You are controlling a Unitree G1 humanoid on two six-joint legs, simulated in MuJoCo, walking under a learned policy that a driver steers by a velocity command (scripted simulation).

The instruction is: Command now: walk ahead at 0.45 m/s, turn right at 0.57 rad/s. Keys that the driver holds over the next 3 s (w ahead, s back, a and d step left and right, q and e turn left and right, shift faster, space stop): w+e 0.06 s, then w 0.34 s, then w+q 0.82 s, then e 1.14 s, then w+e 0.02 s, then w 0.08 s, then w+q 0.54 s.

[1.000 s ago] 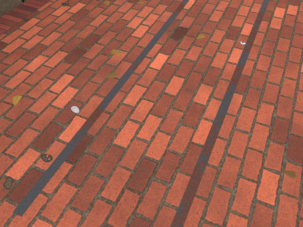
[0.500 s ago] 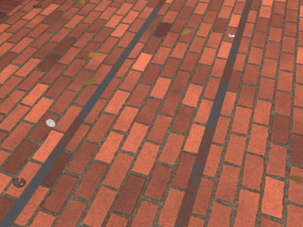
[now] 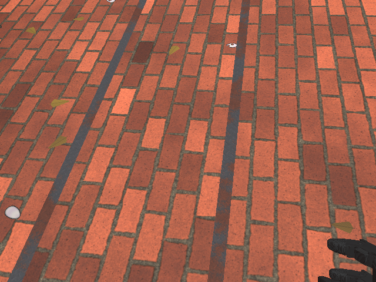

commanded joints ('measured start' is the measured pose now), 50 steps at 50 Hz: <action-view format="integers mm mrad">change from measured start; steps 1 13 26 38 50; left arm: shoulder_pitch -32 -273 -65 -321 -256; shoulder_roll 180 58 333 144 248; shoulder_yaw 46 3 72 25 54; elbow -64 -172 -171 -77 -20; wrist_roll -10 28 53 45 0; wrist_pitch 2 -52 -61 -101 -32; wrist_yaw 5 -35 -55 -49 -25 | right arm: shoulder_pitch -78 260 512 282 351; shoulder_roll -98 -93 -48 -52 -185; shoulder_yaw -21 -14 40 7 -52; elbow -96 65 101 49 3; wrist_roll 9 -4 -3 3 7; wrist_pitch -43 -2 13 75 83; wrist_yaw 6 -8 -8 -12 25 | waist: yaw -75 -117 32 -127 -241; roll -222 68 -202 -89 -67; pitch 28 68 -343 68 -55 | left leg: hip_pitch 120 404 -91 -141 331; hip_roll -33 267 44 175 -29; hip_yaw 33 -129 88 -12 218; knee -107 -344 615 427 75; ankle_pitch -48 191 -71 31 -82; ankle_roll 37 271 50 52 198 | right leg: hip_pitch -26 -652 543 -87 46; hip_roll -193 -154 -446 -310 -289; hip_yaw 234 -177 229 -288 -500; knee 14 592 124 -264 304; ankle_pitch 444 102 246 402 940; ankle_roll -106 56 -223 -116 8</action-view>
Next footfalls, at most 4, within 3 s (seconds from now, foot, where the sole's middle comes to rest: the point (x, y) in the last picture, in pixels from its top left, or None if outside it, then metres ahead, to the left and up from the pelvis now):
0.06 left None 0.16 0.14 -0.78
0.50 right None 0.44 -0.16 -0.78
1.00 left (206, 221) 0.71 0.11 -0.78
1.48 right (233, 156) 1.03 0.01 -0.78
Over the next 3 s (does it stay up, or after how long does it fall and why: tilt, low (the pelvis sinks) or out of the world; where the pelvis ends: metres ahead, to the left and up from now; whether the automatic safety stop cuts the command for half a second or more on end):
stays up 1.11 0.10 -0.01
